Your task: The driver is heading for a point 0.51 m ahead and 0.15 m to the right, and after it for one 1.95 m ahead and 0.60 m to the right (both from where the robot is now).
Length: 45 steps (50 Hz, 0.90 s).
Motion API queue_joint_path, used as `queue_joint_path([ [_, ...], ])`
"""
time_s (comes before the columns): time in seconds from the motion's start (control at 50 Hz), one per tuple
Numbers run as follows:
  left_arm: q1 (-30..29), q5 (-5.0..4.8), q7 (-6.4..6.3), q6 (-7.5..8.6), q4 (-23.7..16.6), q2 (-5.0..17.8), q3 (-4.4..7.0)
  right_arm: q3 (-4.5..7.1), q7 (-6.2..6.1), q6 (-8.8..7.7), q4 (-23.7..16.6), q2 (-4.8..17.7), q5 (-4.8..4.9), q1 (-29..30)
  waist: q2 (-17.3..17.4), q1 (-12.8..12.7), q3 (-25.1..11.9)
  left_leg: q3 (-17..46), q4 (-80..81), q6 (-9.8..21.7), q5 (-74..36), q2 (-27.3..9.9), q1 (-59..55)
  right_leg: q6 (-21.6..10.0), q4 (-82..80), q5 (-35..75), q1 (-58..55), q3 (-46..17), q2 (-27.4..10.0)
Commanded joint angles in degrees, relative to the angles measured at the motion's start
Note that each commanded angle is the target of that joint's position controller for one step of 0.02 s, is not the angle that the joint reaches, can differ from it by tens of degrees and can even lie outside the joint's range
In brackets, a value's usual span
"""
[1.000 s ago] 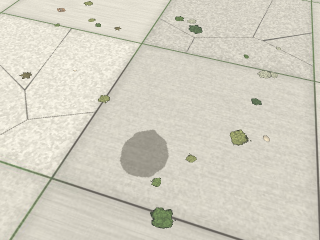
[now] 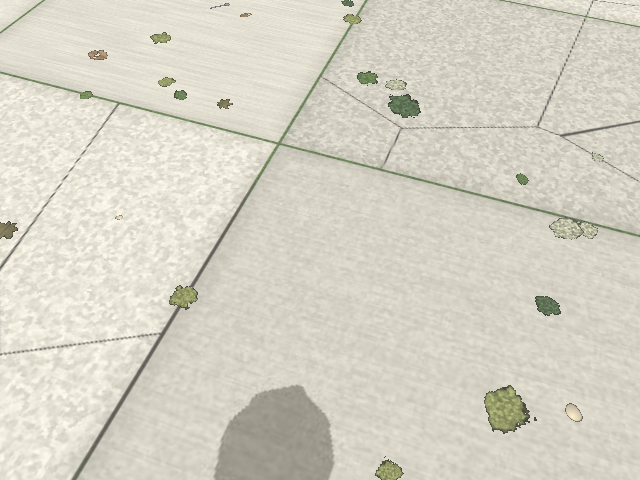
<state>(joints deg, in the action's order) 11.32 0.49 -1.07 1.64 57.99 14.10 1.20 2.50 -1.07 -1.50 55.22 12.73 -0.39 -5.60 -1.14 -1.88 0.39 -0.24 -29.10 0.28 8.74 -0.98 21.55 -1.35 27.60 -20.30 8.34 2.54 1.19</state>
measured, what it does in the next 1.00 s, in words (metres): stands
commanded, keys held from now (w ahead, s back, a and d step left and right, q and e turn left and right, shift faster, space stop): no key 1.00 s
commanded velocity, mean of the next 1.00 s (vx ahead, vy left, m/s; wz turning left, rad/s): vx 0.01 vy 0.00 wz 0.00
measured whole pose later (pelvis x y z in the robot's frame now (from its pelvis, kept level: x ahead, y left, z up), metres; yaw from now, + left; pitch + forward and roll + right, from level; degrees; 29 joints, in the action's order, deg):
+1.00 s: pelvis +0.00 +0.00 +0.00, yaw +1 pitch -1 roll +0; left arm 20.3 0.4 -2.2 1.2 63.3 9.7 0.5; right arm 2.6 -2.3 1.0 64.1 11.6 0.2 -7.1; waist 0.3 -0.1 2.1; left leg -0.3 -28.4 0.7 9.0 0.3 18.4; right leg -0.5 27.6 -21.4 5.2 2.7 -0.2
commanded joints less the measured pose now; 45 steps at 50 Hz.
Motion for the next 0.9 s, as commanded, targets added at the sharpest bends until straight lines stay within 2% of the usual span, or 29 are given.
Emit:
queue_joint_path([
  [0.02, 5.2, -0.02, -0.73, -1.7, 0.1, 6.3, 1.1, 1.42, 0.36, -0.68, -1.8, 7.4, 0.28, 1.2, 5.2, -0.3, -4.8, 6.6, 2.3, 5.4, -18.3, -5.2, -12.6, 0.0, -3.7, 7.9, 5.8, -2.1, -2.9],
  [0.12, 4.9, -0.31, -0.65, -1.67, 1.2, 5.6, 0.99, 1.46, 0.16, -0.72, 0.4, 6.9, 0.53, 0.5, 2.4, 0.5, -6.4, 4.9, -0.7, 6.0, -26.4, -4.2, -15.2, 0.4, -2.5, 15.6, 3.5, -2.2, -3.7],
  [0.26, 5.6, -0.22, -0.85, -2.1, 2.8, 4.7, 0.75, 1.59, -0.15, 0.68, 1.9, 6.4, 0.59, 2.1, 1.2, 0.6, -3.4, 3.9, -0.1, 5.6, -19.2, -3.0, -13.8, 0.4, -3.1, 12.5, 4.3, -2.0, -3.8],
  [0.46, 7.6, -0.03, -1.12, -1.34, 4.2, 3.7, 0.28, 1.59, -0.73, 1.91, 3.7, 5.8, 0.47, 2.7, 1.1, 1.2, 0.4, 3.2, 1.9, 4.0, -9.4, -1.8, -13.7, 0.3, -5.6, 5.3, 7.6, -2.2, -4.2],
  [0.66, 10.4, 0.01, -1.27, -0.63, 4.9, 2.1, 0.04, 1.34, -1.06, 2.18, 5.4, 5.3, 0.41, 1.7, 1.0, 1.6, 2.1, 3.3, 3.4, 3.2, -4.7, -1.4, -13.3, 0.0, -7.3, 1.5, 9.1, -2.3, -4.2],
  [0.9, 13.5, -0.11, -1.29, -0.29, 5.0, 0.9, 0.06, 0.97, -1.3, 2.09, 6.7, 4.8, 0.5, -0.3, 0.8, 1.6, 2.4, 3.3, 3.5, 3.1, -4.9, -1.3, -12.8, -0.2, -7.7, 2.6, 9.0, -2.2, -4.0],
])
